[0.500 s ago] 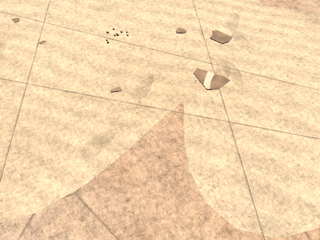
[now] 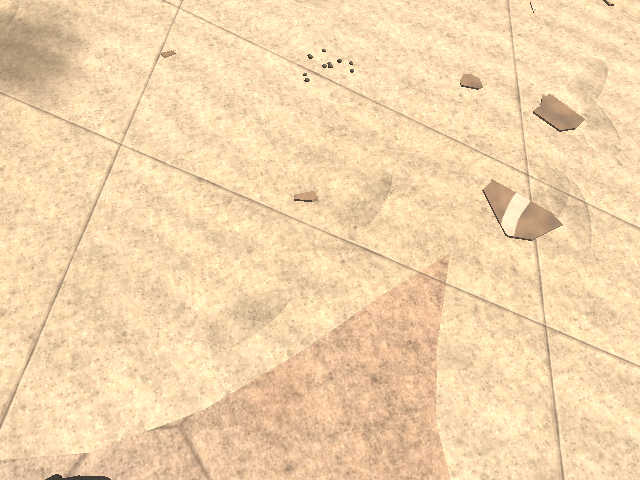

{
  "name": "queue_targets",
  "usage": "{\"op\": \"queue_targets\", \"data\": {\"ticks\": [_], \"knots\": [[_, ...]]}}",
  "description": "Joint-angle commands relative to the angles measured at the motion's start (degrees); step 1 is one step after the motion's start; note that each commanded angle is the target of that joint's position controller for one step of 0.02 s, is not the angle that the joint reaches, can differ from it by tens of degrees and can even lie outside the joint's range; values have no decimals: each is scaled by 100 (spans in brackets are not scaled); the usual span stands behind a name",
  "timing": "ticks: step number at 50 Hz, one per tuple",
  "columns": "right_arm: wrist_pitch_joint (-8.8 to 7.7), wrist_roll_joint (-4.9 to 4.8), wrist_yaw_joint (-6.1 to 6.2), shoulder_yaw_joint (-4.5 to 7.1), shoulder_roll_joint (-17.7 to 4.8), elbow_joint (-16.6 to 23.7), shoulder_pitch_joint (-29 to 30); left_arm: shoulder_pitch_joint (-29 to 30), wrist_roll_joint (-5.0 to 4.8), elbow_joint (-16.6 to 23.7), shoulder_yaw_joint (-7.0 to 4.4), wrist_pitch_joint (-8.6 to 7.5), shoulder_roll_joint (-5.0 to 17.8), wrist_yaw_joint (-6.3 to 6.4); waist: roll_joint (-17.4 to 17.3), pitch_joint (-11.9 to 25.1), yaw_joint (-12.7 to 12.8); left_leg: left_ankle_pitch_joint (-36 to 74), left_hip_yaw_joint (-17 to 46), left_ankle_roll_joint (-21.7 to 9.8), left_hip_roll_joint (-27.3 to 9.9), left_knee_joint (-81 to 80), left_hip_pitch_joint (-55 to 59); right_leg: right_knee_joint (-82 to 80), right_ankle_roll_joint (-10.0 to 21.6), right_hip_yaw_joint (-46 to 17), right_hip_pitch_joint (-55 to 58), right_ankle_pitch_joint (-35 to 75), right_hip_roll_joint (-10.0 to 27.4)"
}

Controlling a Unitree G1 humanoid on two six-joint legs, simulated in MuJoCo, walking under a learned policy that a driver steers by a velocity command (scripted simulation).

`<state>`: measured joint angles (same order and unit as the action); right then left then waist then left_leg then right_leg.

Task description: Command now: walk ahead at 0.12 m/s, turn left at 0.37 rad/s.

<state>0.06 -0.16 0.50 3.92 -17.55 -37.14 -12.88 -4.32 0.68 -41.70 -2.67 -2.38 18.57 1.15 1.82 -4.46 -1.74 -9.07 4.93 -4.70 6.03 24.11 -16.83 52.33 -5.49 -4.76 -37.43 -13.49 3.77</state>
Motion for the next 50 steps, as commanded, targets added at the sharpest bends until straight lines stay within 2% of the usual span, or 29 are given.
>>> {"op": "queue_targets", "data": {"ticks": [1,6,8,9,10,11,12,13,16,18,21,25,27,28,29,30,31,32,33,36,39,41,42,43,44,45,46,47,50], "knots": [[-17,12,96,203,-817,318,177,-290,-41,186,-61,18,318,-31,-750,1215,134,2863,763,-848,-1346,-304,324,-672,-23,153,1032,709,-129],[14,19,43,99,-676,107,137,-85,-20,285,-120,-37,448,-113,-892,974,57,2152,1263,-750,-1531,166,576,-1731,262,156,1452,370,-255],[-16,3,47,-4,-437,26,103,-277,72,257,-125,-115,440,-130,-724,901,247,1341,1275,-343,-1182,491,353,-2948,558,13,2372,1908,-51],[-70,160,43,-76,-227,30,-235,-309,169,334,-166,-135,773,-89,-23,1186,7,288,958,-20,-727,999,85,-2809,858,-675,3092,3792,757],[-77,137,65,-73,-197,-120,-799,-195,208,305,-129,-73,679,-63,793,1346,-273,-1558,506,317,-280,1370,-296,-2673,1636,-1264,3421,4389,1327],[-27,152,96,-53,-413,-114,-592,-223,121,239,-22,-38,259,-79,957,1373,-118,-1777,313,545,-469,1416,-231,-2881,2001,-1682,3176,3753,1536],[38,130,117,-23,-464,-123,-373,-192,87,192,51,-24,92,-124,854,1292,-60,-1501,273,602,-600,1179,-11,-2966,1880,-1604,2982,3096,1282],[116,123,125,-32,-355,-205,-331,-64,50,162,45,4,151,-168,780,1208,-131,-1069,214,613,-634,757,285,-2942,1607,-1317,2729,2416,954],[244,152,79,41,-556,-245,-56,109,-70,266,-64,31,569,-248,287,620,14,-593,66,375,-554,404,538,-2901,1024,-675,2003,806,262],[207,133,122,79,-551,-262,-110,156,-109,335,-125,30,685,-243,343,725,-3,-426,-62,297,-550,521,566,-2735,1118,-809,2076,1252,237],[159,107,213,135,-478,-294,-185,11,-165,390,-170,86,626,-177,295,1056,65,-8,-207,346,-540,801,544,-2421,1395,-1079,2286,2216,306],[174,86,263,205,-402,-268,-257,36,-175,531,-234,234,616,-123,156,1125,63,29,-214,288,-610,769,649,-2279,1411,-1317,1946,1919,194],[185,100,285,275,-561,-252,-279,176,-205,641,-233,293,526,-127,-359,891,46,572,150,8,-1096,297,931,-1835,1082,-818,1230,1127,-230],[175,122,305,316,-694,-232,-292,152,-192,649,-224,319,451,-144,-781,757,43,1182,628,-324,-1692,3,1145,-1310,823,-294,746,499,-575],[139,148,326,329,-775,-155,-103,24,-135,649,-225,334,379,-174,-1276,742,106,1984,1158,-801,-2507,-187,1215,-495,627,165,440,-990,-672],[87,157,344,293,-707,-40,-32,109,-101,692,-289,341,524,-199,-1117,680,22,2628,1438,-1140,-2976,-261,1211,477,510,163,151,-1958,-430],[42,144,350,270,-677,27,86,99,-141,690,-354,374,605,-207,-706,575,69,2885,1322,-1198,-3008,-227,1242,1018,416,65,-47,-2071,-310],[11,84,338,282,-725,49,283,39,-184,681,-334,422,486,-202,-544,447,169,2797,965,-1010,-2809,-193,1309,885,345,37,-186,-1864,-174],[-3,30,326,313,-800,22,306,118,-189,701,-281,450,351,-203,-606,381,98,2839,632,-852,-2609,-161,1439,650,271,139,-235,-1534,-99],[101,20,300,363,-920,-48,204,229,-232,853,-206,463,176,-309,-925,537,-61,3101,-220,-634,-2202,-40,1393,-214,193,647,530,-1052,-192],[128,-75,247,381,-971,-89,163,39,-244,909,-296,497,317,-381,-1074,742,-29,2943,-570,-463,-2195,299,1355,-1233,341,1028,1320,-642,-407],[41,-161,194,343,-841,-149,153,-611,-188,755,-432,525,477,-313,-864,973,301,2806,-1015,-91,-1946,1267,909,-2403,649,1099,2510,368,-687],[-39,-44,149,308,-696,-162,-60,-990,-184,767,-581,518,920,-209,-56,1224,420,1415,-1306,413,-1580,2418,-154,-2670,1022,72,3729,2482,-178],[-90,268,134,128,-251,225,168,-1073,-7,940,-685,457,1688,-144,1541,1443,325,-3006,-1137,918,-607,4151,-2039,-2797,2346,-2684,4511,4744,1649],[-84,169,121,183,-490,168,520,-1300,79,886,-549,317,1295,-213,726,1995,710,-3418,-6,939,-593,4989,-1984,-2907,2898,-2863,4244,4708,1948],[-49,-19,132,205,-576,210,558,-959,62,890,-506,216,1194,-227,537,1576,515,-2957,75,881,-678,5099,-2149,-3037,2742,-2430,3833,3730,1719],[-20,-7,184,231,-631,121,569,-652,-73,873,-475,181,1004,-190,238,1119,363,-2436,52,835,-804,4793,-2205,-3131,2336,-1980,3464,2782,1289],[7,73,255,266,-694,77,595,-384,-155,899,-427,211,854,-127,135,920,264,-1981,75,837,-874,4447,-2147,-3197,2052,-1758,3155,2220,1050],[30,84,235,253,-540,-2,391,-230,-101,952,-391,290,816,-23,354,982,67,-1348,-25,917,-657,3929,-1467,-3318,1884,-1426,2590,1991,646]]}}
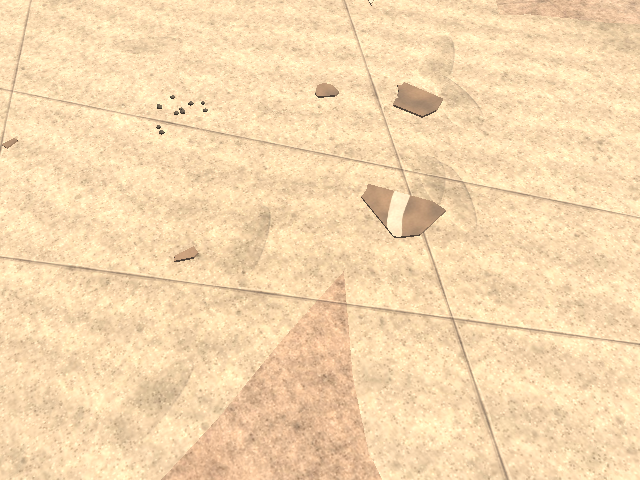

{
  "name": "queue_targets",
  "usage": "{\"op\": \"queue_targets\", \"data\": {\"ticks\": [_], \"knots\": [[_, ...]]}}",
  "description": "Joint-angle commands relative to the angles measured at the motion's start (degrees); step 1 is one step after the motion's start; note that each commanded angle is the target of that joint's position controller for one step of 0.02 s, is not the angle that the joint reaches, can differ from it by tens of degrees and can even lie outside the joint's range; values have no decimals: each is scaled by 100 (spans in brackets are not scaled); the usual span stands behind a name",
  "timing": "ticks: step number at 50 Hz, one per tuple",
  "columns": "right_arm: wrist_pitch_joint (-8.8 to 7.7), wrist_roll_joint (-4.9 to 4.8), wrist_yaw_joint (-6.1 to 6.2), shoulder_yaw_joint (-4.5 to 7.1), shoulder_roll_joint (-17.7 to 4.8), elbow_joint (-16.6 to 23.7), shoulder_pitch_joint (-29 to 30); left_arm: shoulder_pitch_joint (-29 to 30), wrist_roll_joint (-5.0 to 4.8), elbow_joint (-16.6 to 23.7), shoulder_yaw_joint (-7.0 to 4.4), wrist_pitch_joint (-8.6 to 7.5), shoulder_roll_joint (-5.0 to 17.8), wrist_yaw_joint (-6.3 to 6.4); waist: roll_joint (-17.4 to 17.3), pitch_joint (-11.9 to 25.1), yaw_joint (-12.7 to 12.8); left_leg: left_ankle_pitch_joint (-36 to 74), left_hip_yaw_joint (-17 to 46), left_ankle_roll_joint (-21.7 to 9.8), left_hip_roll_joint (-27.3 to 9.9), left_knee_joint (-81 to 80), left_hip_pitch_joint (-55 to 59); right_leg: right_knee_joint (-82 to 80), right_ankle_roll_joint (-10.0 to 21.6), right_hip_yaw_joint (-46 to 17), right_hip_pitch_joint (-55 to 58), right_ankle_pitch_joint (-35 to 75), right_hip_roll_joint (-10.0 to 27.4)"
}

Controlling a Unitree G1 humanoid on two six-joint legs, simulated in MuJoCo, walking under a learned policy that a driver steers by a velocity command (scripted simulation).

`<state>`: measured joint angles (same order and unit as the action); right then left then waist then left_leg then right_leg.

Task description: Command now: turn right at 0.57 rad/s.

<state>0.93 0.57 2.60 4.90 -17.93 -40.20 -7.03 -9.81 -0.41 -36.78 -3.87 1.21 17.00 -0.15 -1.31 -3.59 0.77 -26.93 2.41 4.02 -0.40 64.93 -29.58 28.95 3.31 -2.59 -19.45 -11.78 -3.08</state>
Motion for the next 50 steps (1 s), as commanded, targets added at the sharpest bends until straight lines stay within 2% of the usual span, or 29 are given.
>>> {"op": "queue_targets", "data": {"ticks": [1,3,5,10,12,13,14,15,16,17,18,19,22,27,30,32,33,34,35,36,37,38,39,40,42,43,45,48,50], "knots": [[-63,-9,17,126,-424,295,-193,269,7,450,-276,-60,966,134,710,920,-165,515,226,75,32,-459,-150,-988,1000,-1632,815,1703,1277],[-98,-31,-23,78,-348,328,-57,88,-58,410,-283,-46,949,188,770,979,-56,763,233,82,57,-1211,-61,-1227,983,-1819,814,-233,1139],[-163,-65,-88,67,-366,408,136,48,-61,420,-298,-52,1012,205,1076,801,23,767,219,55,113,-1773,71,-1479,993,-2191,617,-1567,1130],[-451,-163,-230,85,-417,452,198,-139,-76,392,-308,-70,1080,147,1098,619,67,475,164,-177,273,-2900,816,-1403,962,-2721,317,-2228,1096],[-551,-217,-260,110,-374,325,-173,-2,-96,428,-265,-39,991,143,1020,534,-215,995,97,-343,271,-3802,1641,-1233,804,-2773,-93,-2433,883],[-585,-208,-258,137,-391,193,-482,39,-87,447,-215,-32,846,152,904,535,-371,1327,43,-456,151,-4289,2214,-977,633,-2584,-386,-2484,696],[-608,-141,-224,184,-563,79,-951,37,-65,478,-117,-63,540,156,525,708,-522,1057,562,-660,-487,-4476,3106,-132,319,-2164,-1078,-2565,409],[-610,41,-205,214,-916,7,-1377,-41,-78,567,12,-119,91,147,-625,864,-503,-563,2233,-1153,-1570,-5066,3604,1605,-73,-940,-1937,-2257,-342],[-645,176,-286,295,-1174,-24,-1297,168,-112,786,-80,-220,477,144,-1107,218,-406,-1792,3693,-1770,-2218,-5531,2951,2565,-107,-799,-2798,-2100,-130],[-670,50,-265,204,-833,48,-998,45,-112,667,-149,-276,737,124,-919,-169,-274,-1926,3470,-1833,-2127,-5610,2737,3016,-160,-899,-3015,-1629,116],[-668,-44,-227,127,-590,56,-864,-115,-84,500,-181,-302,788,92,-793,-263,-194,-1431,2914,-1649,-1815,-5587,2771,3171,-228,-836,-3056,-1226,164],[-650,-68,-205,99,-535,52,-868,-141,-40,429,-183,-339,748,67,-691,-173,-188,-944,2476,-1487,-1595,-5563,2871,3204,-271,-739,-3053,-921,221],[-664,-44,-178,53,-535,-83,-1156,213,-4,478,-90,-453,445,-24,-543,-116,-334,507,1522,-1425,-1290,-5680,2762,2992,-402,-320,-2857,3,415],[-584,-139,-194,56,-732,-268,-1442,963,-45,679,87,-533,78,-132,-647,-133,-623,1727,594,-1392,-1079,-5716,2275,1240,-542,290,-1727,616,522],[-538,-213,-242,79,-906,-406,-1686,1141,-110,734,57,-558,206,-215,-699,-175,-659,1886,584,-1385,-1291,-5621,2322,592,-407,404,-1144,523,429],[-489,-251,-248,94,-974,-474,-1690,975,-141,721,0,-573,363,-241,-759,-150,-454,2394,632,-1315,-1481,-5434,2518,251,-195,409,-757,403,373],[-462,-267,-243,89,-994,-493,-1638,637,-127,642,-69,-583,475,-223,-717,18,-183,3307,548,-1217,-1431,-5016,2466,-4,-61,459,-112,440,263],[-451,-260,-240,49,-907,-514,-1658,-90,-110,424,-202,-579,691,-174,-518,473,212,4237,290,-1075,-1169,-4115,2308,-204,102,515,955,452,143],[-475,-174,-242,-51,-675,-422,-1605,-1058,-62,244,-318,-563,965,-102,-256,1228,695,3782,76,-854,-896,-2726,1453,-41,325,-13,2551,399,700],[-555,-80,-238,-267,22,-156,-1964,-1713,101,161,-428,-518,1604,-42,1384,2185,646,955,-301,-410,-66,-411,-583,-360,1026,-2506,4465,-415,2426],[-657,-213,-216,-191,-312,-233,-1943,-1801,130,105,-331,-521,1275,-60,1609,2471,695,-568,528,-373,165,545,-1023,-1142,1379,-3940,4044,-612,2751],[-663,-325,-226,-55,-716,-163,-1582,-1337,102,69,-201,-535,960,-77,1249,1531,543,-286,554,-379,-118,880,-1347,-1117,1206,-2961,3332,117,2566],[-642,-270,-226,-63,-701,-136,-1332,-936,74,71,-128,-535,741,-89,1007,1065,342,60,320,-379,-352,750,-1213,-1073,1081,-2048,2639,1210,2271],[-595,-154,-208,-61,-626,-168,-1225,-564,70,66,-69,-536,557,-118,720,785,133,318,178,-338,-517,459,-985,-1122,978,-1438,2033,2114,1967],[-434,-112,-203,-74,-408,-287,-1417,-179,88,31,-39,-594,413,-141,751,635,-185,711,77,-258,-601,77,-292,-1367,903,-714,1245,3203,1653],[-377,-101,-200,-103,-265,-332,-1499,-128,97,-38,-48,-645,432,-134,702,646,-272,845,25,-204,-559,-74,-96,-1445,961,-531,1051,3662,1634],[-329,-50,-183,-141,-149,-259,-1339,-20,107,-185,-62,-682,507,-92,651,548,-362,1205,-11,-119,-518,-725,-10,-1547,1012,-184,844,4119,1567],[-355,-2,-230,-241,9,-109,-778,6,97,-348,-63,-601,569,-7,664,566,-223,2134,-108,-150,-455,-2080,386,-1531,886,237,791,4038,1347],[-361,-29,-272,-231,-90,-32,-472,-195,83,-503,-79,-536,674,13,602,634,-83,2517,-109,-187,-355,-2592,586,-1478,865,174,970,3845,1417]]}}
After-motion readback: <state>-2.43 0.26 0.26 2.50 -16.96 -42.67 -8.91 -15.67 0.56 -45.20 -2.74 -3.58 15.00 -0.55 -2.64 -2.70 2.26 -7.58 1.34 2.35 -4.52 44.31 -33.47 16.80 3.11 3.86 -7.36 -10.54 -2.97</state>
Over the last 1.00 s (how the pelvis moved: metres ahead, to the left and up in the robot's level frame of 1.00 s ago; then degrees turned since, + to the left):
0.08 -0.09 0.00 -18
